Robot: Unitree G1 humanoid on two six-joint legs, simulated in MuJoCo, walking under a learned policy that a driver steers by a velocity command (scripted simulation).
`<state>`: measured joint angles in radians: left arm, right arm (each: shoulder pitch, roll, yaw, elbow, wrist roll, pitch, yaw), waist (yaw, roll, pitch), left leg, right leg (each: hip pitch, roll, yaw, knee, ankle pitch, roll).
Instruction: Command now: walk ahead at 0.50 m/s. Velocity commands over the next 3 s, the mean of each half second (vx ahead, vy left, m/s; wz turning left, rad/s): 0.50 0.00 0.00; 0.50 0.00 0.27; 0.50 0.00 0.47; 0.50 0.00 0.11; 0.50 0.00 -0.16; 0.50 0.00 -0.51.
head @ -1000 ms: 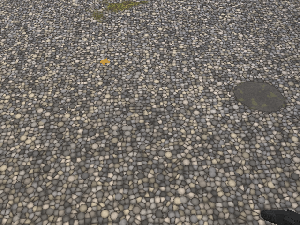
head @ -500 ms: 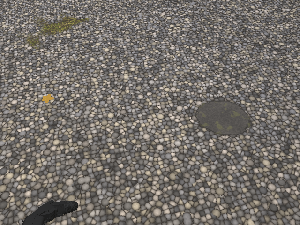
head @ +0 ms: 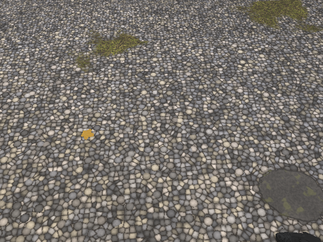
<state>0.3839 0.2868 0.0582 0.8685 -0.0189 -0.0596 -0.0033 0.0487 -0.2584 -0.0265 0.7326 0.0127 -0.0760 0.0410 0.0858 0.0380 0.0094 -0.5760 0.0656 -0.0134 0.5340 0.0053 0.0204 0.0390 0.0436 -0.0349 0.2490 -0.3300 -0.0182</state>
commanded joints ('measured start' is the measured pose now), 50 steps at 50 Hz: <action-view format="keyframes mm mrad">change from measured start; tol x32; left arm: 1 -23 188 46 -32 -4 7 12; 25 -435 56 -3 -192 2 -29 -35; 31 54 275 75 -61 19 -27 -23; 50 -73 136 42 14 21 -28 22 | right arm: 1 28 -130 -43 -56 -2 -21 4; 4 392 -312 -102 43 -12 -11 -11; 31 440 -15 -9 114 -9 7 -45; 50 -26 -42 -38 -18 7 31 -2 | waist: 1 -94 -118 -12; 4 -150 280 -370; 24 -167 25 64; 31 -18 -362 -368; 50 -5 -63 96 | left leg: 1 127 -40 37 -52 -75 49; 4 960 316 -607 -128 -240 297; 12 417 164 -223 -376 -31 225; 26 617 200 -82 -322 69 156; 29 570 122 -12 -6 377 100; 31 -31 -126 3 628 -549 7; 33 -186 -37 -123 748 -496 35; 50 -148 41 12 135 51 13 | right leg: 1 10 -282 116 102 649 -132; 3 -231 -166 26 583 488 -66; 4 -638 19 36 914 -168 -3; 6 -814 -69 147 1038 -171 -25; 26 -646 -118 54 265 304 -17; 29 -248 -59 -3 227 275 -82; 32 303 -428 695 64 -84 -250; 38 -172 -297 192 -99 238 -164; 50 4 -308 -127 -117 479 -133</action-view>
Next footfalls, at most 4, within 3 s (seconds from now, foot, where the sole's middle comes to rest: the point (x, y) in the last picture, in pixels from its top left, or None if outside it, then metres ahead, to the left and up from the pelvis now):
0.04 left None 0.20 0.13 -0.77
0.58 right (212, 240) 0.49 -0.12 -0.77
1.16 left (153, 176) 0.76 0.14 -0.77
1.66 right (175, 117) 1.12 0.06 -0.77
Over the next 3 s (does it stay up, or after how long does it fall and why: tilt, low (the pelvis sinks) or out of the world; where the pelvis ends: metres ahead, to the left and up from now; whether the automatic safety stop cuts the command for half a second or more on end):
stays up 1.57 0.35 0.01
